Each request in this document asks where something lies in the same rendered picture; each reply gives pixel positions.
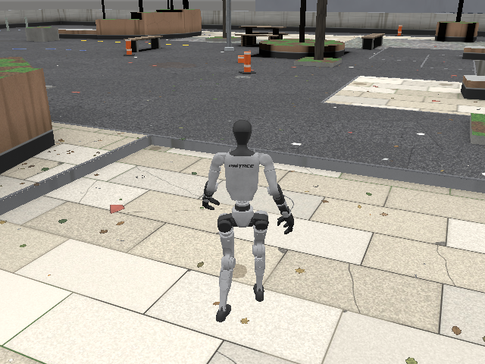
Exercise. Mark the robot left foot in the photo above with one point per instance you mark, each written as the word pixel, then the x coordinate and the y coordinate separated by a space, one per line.
pixel 221 316

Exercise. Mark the humanoid robot torso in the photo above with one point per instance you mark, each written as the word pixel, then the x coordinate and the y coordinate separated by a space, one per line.
pixel 241 173

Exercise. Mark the right robot forearm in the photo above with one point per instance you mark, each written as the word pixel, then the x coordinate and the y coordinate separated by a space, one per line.
pixel 281 203

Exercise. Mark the left robot forearm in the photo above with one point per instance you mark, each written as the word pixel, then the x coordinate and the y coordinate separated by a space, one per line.
pixel 207 195

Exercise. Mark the robot left hand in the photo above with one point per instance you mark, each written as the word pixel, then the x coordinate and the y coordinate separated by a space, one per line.
pixel 207 206

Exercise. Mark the right robot upper arm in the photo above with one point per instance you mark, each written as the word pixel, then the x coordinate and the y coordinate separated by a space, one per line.
pixel 270 173

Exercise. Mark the left robot upper arm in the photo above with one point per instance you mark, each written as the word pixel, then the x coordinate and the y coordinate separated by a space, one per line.
pixel 217 161

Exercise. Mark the robot right hand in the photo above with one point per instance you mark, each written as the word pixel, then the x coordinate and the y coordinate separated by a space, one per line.
pixel 289 222

